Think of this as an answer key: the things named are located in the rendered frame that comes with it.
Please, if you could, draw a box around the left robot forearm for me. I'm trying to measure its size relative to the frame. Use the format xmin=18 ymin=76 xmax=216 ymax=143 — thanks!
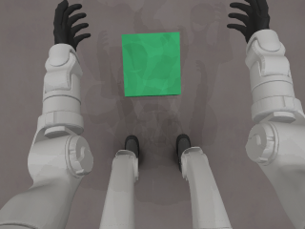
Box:
xmin=28 ymin=43 xmax=84 ymax=176

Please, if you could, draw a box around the left robot hand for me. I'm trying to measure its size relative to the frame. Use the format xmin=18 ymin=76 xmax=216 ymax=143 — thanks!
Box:
xmin=53 ymin=0 xmax=91 ymax=51

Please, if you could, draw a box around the carton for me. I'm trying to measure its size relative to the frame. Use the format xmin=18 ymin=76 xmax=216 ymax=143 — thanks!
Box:
xmin=121 ymin=31 xmax=181 ymax=97

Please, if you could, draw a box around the right robot foot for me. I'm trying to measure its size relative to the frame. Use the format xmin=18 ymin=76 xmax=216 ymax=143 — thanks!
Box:
xmin=176 ymin=134 xmax=191 ymax=173

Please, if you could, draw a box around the right robot forearm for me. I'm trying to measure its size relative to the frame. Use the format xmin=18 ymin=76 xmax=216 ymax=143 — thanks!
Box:
xmin=245 ymin=29 xmax=305 ymax=125

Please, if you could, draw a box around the robot left upper arm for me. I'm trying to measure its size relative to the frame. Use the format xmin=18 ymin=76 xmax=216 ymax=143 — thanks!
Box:
xmin=0 ymin=135 xmax=93 ymax=229

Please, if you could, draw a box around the left robot shin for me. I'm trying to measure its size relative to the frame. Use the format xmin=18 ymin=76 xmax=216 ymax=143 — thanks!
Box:
xmin=112 ymin=150 xmax=136 ymax=166

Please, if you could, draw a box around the robot right upper arm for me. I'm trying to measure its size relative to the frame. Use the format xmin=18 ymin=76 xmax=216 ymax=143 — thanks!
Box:
xmin=245 ymin=120 xmax=305 ymax=229

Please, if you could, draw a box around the right robot hand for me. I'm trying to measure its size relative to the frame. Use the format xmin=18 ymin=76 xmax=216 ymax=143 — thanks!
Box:
xmin=227 ymin=0 xmax=271 ymax=44

